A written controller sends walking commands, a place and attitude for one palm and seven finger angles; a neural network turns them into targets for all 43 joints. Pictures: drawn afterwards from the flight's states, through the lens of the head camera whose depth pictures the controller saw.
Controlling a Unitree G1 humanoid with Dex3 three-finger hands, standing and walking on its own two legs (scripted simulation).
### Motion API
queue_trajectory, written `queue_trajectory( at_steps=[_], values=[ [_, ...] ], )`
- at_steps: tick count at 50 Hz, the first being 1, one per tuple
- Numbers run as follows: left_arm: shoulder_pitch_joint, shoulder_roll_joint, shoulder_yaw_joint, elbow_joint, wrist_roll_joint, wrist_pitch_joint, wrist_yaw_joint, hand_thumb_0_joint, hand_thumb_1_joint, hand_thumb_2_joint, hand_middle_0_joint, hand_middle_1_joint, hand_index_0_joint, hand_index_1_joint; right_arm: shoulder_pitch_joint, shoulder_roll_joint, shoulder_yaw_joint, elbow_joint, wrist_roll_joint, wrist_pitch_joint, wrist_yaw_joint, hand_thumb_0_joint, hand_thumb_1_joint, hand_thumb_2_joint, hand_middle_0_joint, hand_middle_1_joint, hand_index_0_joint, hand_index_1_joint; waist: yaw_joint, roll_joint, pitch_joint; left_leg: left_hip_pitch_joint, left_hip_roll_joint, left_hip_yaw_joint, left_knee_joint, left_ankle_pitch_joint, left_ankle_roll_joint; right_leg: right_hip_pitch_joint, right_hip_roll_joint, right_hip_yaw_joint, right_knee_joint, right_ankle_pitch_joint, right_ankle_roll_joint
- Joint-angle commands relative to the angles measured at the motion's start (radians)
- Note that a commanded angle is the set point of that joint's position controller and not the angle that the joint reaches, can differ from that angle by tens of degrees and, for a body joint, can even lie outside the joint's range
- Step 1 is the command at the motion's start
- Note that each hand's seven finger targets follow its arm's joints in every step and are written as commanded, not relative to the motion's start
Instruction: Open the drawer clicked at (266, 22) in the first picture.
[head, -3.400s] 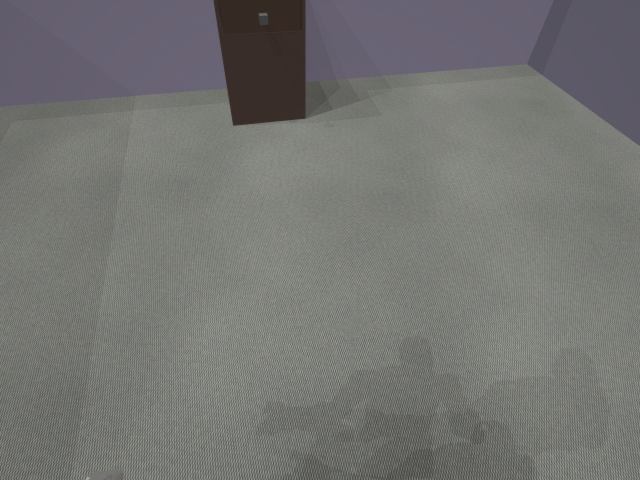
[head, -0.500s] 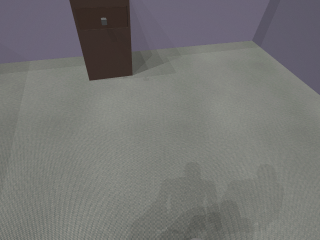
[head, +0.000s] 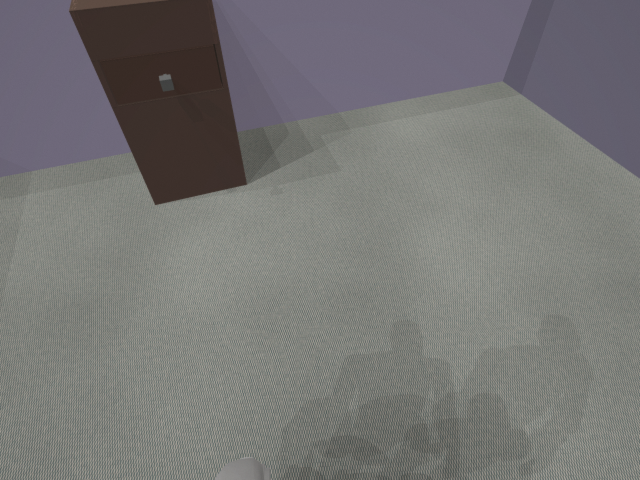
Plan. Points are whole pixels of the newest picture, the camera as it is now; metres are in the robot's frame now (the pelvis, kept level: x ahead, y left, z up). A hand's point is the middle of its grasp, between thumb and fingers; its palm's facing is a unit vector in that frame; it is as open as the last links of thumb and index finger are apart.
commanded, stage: walk to a spot facing it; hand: left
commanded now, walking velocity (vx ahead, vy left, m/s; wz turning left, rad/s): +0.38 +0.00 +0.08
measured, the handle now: (166, 80) +1.40 +0.61 -0.19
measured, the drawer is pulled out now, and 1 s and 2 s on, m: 0.00 0.00 0.00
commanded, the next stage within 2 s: turn to face it in 1.42 s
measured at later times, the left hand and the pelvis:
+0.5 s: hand (182, 405) +0.26 +0.24 -0.17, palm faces +0.07 -0.98 -0.17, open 7.4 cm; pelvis +0.22 +0.06 +0.00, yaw +0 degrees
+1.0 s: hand (236, 301) +0.46 +0.19 -0.16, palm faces +0.09 -0.97 -0.23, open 7.1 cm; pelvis +0.44 -0.01 +0.00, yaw +2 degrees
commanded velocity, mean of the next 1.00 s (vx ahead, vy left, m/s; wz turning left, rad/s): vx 0.38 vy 0.00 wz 0.03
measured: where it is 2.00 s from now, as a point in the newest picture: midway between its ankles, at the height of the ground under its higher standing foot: (322, 313)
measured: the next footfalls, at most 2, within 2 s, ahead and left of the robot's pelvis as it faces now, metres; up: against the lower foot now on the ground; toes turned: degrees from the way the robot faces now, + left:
left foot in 0.22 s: +0.26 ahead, +0.15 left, +0.00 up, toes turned +11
right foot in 0.72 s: +0.46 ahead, -0.10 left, +0.00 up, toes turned -10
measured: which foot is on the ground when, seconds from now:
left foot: up 0.00-0.20, down 0.22-0.72, up 0.74-1.00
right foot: down 0.00-0.22, up 0.24-0.70, down 0.72-1.00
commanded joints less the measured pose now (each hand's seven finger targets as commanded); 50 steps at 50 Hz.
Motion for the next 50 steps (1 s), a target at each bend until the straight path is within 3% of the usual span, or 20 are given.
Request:
queue_trajectory(
  at_steps=[1,6,8,9,10,11,12,15,18,22,30,32,34,35,36,37,40,42,45,50],
  values=[
    [0.109,0.11,0.008,-0.001,0.0,-0.021,-0.002,0.0,0.9,0.9,-0.2,-0.3,-0.2,-0.3,-0.047,-0.005,0.005,-0.081,0.001,-0.012,0.025,0.0,-0.9,-0.9,0.2,0.3,0.2,0.3,0.026,-0.125,0.09,-0.039,0.013,0.016,-0.206,0.075,-0.007,-0.008,-0.246,0.148,-0.247,0.165,-0.087],
    [0.143,0.143,0.014,0.019,0.002,-0.013,0.003,0.0,0.9,0.9,-0.2,-0.3,-0.2,-0.3,-0.145,-0.037,0.01,-0.126,0.004,-0.028,0.031,0.0,-0.9,-0.9,0.2,0.3,0.2,0.3,0.045,-0.121,0.102,0.043,-0.017,0.048,-0.388,0.038,0.028,0.098,-0.279,0.147,-0.188,0.282,-0.083],
    [0.127,0.158,0.019,0.019,-0.001,-0.008,0.001,0.0,0.9,0.9,-0.2,-0.3,-0.2,-0.3,-0.073,-0.066,0.004,-0.109,0.001,-0.034,0.023,0.0,-0.9,-0.9,0.2,0.3,0.2,0.3,-0.003,-0.083,0.071,0.21,-0.066,0.086,-0.457,0.026,0.046,0.072,-0.258,0.106,-0.062,0.41,-0.067],
    [0.119,0.155,0.019,0.018,-0.006,-0.005,0.001,0.0,0.9,0.9,-0.2,-0.3,-0.2,-0.3,0.049,-0.092,-0.004,-0.07,-0.004,-0.04,0.014,0.0,-0.9,-0.9,0.2,0.3,0.2,0.3,-0.06,-0.046,0.009,0.391,-0.096,0.1,-0.52,0.056,0.058,0.025,-0.213,0.056,0.107,0.478,-0.044],
    [0.129,0.121,0.016,0.004,-0.009,-0.001,-0.005,0.0,0.9,0.9,-0.2,-0.3,-0.2,-0.3,0.207,-0.184,-0.027,-0.034,-0.013,-0.045,0.002,0.0,-0.9,-0.9,0.2,0.3,0.2,0.3,-0.117,0.118,-0.088,0.616,0.016,-0.075,-0.584,0.015,0.103,-0.121,-0.135,0.012,0.367,0.331,0.001],
    [0.159,0.066,0.008,-0.025,-0.021,0.003,-0.018,0.0,0.9,0.9,-0.2,-0.3,-0.2,-0.3,0.311,-0.301,-0.052,-0.012,-0.016,-0.044,-0.009,0.0,-0.9,-0.9,0.2,0.3,0.2,0.3,-0.125,0.37,-0.162,0.766,0.279,-0.478,-0.743,0.001,0.203,-0.362,0.012,-0.003,0.707,-0.243,0.044],
    [0.103,0.091,0.01,-0.051,-0.013,0.004,-0.013,0.0,0.9,0.9,-0.2,-0.3,-0.2,-0.3,0.28,-0.291,-0.047,-0.011,-0.003,-0.035,-0.017,0.0,-0.9,-0.9,0.2,0.3,0.2,0.3,-0.116,0.256,-0.148,0.711,0.327,-0.547,-0.819,-0.135,0.233,-0.435,-0.007,0.126,0.851,-0.32,0.022],
    [0.03,0.073,0.014,-0.031,0.0,0.015,-0.03,0.0,0.9,0.9,-0.2,-0.3,-0.2,-0.3,0.068,-0.143,-0.012,-0.066,0.001,-0.05,-0.024,0.0,-0.9,-0.9,0.2,0.3,0.2,0.3,-0.026,0.078,0.039,0.392,0.232,-0.325,-0.875,-0.175,0.17,-0.446,-0.123,0.183,0.862,-0.095,0.029],
    [0.096,0.029,0.012,-0.015,0.007,0.047,-0.03,0.0,0.9,0.9,-0.2,-0.3,-0.2,-0.3,0.037,-0.11,-0.001,-0.063,0.004,-0.065,-0.028,0.0,-0.9,-0.9,0.2,0.3,0.2,0.3,0.03,0.078,0.026,0.307,0.162,-0.152,-0.896,-0.053,0.157,-0.355,-0.131,0.161,0.734,-0.042,0.051],
    [0.021,0.029,0.016,-0.055,0.008,0.061,-0.033,0.0,0.9,0.9,-0.2,-0.3,-0.2,-0.3,0.08,-0.111,-0.01,-0.047,0.005,-0.068,-0.027,0.0,-0.9,-0.9,0.2,0.3,0.2,0.3,0.027,0.048,0.055,0.367,0.15,-0.103,-0.934,0.0,0.179,-0.41,-0.141,0.145,0.57,0.048,0.073],
    [-0.203,0.045,0.013,-0.138,0.004,0.046,-0.04,0.0,0.9,0.9,-0.2,-0.3,-0.2,-0.3,0.193,-0.122,-0.011,0.004,-0.004,-0.059,-0.022,0.0,-0.9,-0.9,0.2,0.3,0.2,0.3,-0.031,0.082,0.097,0.488,0.152,-0.053,-0.866,0.149,0.172,-0.369,-0.084,0.081,0.238,0.049,0.061],
    [-0.19,0.048,0.015,-0.137,0.005,0.038,-0.04,0.0,0.9,0.9,-0.2,-0.3,-0.2,-0.3,0.191,-0.125,-0.009,0.011,-0.008,-0.054,-0.024,0.0,-0.9,-0.9,0.2,0.3,0.2,0.3,-0.016,0.081,0.086,0.5,0.15,-0.037,-0.803,0.211,0.157,-0.292,-0.054,0.057,0.169,0.037,0.045],
    [-0.014,0.089,0.026,-0.08,0.008,0.024,-0.037,0.0,0.9,0.9,-0.2,-0.3,-0.2,-0.3,0.174,-0.12,-0.005,0.014,0.0,-0.051,-0.024,0.0,-0.9,-0.9,0.2,0.3,0.2,0.3,0.072,0.014,-0.014,0.447,0.087,0.032,-0.56,0.359,0.108,-0.004,-0.007,0.032,0.058,0.086,0.014],
    [0.133,0.166,0.044,-0.036,0.014,0.011,-0.026,0.0,0.9,0.9,-0.2,-0.3,-0.2,-0.3,0.173,-0.095,0.0,0.005,0.012,-0.055,-0.015,0.0,-0.9,-0.9,0.2,0.3,0.2,0.3,0.136,-0.117,-0.101,0.24,0.024,0.084,-0.306,0.263,0.068,0.267,-0.146,0.202,0.026,0.032,-0.043],
    [0.28,0.288,0.073,-0.003,0.006,0.009,-0.016,0.0,0.9,0.9,-0.2,-0.3,-0.2,-0.3,0.162,-0.041,0.015,-0.037,0.019,-0.062,-0.01,0.0,-0.9,-0.9,0.2,0.3,0.2,0.3,0.168,-0.336,-0.178,-0.028,-0.111,0.113,0.008,-0.273,0.025,0.453,-0.413,0.592,-0.089,0.077,-0.147],
    [0.269,0.299,0.072,0.002,-0.01,0.008,-0.012,0.0,0.9,0.9,-0.2,-0.3,-0.2,-0.3,0.105,-0.085,0.01,-0.049,0.018,-0.055,-0.011,0.0,-0.9,-0.9,0.2,0.3,0.2,0.3,0.169,-0.294,-0.182,-0.083,-0.082,-0.02,0.174,-0.324,0.039,0.389,-0.451,0.667,-0.16,0.02,-0.178],
    [0.048,0.145,0.033,-0.05,-0.007,0.006,-0.001,0.0,0.9,0.9,-0.2,-0.3,-0.2,-0.3,0.038,-0.048,-0.001,-0.047,0.005,-0.039,-0.006,0.0,-0.9,-0.9,0.2,0.3,0.2,0.3,0.066,-0.073,0.025,-0.081,0.024,-0.082,0.19,-0.088,0.034,0.05,-0.359,0.397,-0.219,-0.035,-0.115],
    [0.033,0.099,0.013,-0.046,-0.002,-0.005,-0.002,0.0,0.9,0.9,-0.2,-0.3,-0.2,-0.3,0.095,-0.019,0.005,-0.023,-0.002,-0.016,-0.001,0.0,-0.9,-0.9,0.2,0.3,0.2,0.3,0.021,-0.127,0.044,-0.019,0.018,-0.051,0.109,-0.033,0.014,-0.039,-0.291,0.252,-0.242,0.051,-0.077],
    [0.053,0.084,0.016,-0.035,0.003,-0.015,0.002,0.0,0.9,0.9,-0.2,-0.3,-0.2,-0.3,0.084,-0.001,-0.002,-0.037,-0.003,-0.001,0.008,0.0,-0.9,-0.9,0.2,0.3,0.2,0.3,0.001,-0.12,0.06,-0.017,0.021,-0.027,-0.005,0.014,-0.005,-0.064,-0.271,0.187,-0.265,0.091,-0.086],
    [0.111,0.115,0.007,0.0,-0.001,-0.022,-0.002,0.0,0.9,0.9,-0.2,-0.3,-0.2,-0.3,-0.081,-0.013,0.006,-0.102,0.001,-0.009,0.029,0.0,-0.9,-0.9,0.2,0.3,0.2,0.3,0.036,-0.136,0.093,-0.048,0.01,0.012,-0.247,0.084,-0.004,0.031,-0.262,0.136,-0.256,0.165,-0.084]
  ],
)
